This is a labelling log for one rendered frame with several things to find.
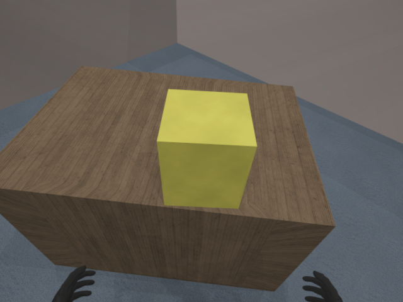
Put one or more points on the carton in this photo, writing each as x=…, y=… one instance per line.
x=206, y=145

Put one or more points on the left robot hand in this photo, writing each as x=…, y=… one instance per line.
x=66, y=292

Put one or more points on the right robot hand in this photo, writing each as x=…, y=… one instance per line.
x=327, y=290

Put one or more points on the pedestal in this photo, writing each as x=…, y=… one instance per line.
x=82, y=182

